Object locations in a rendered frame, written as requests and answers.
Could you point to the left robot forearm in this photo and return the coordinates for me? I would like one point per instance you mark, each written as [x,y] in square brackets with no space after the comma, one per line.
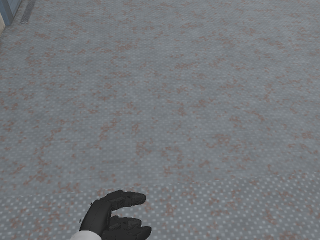
[85,235]

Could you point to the left robot hand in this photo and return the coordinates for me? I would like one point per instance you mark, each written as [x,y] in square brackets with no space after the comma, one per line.
[98,218]

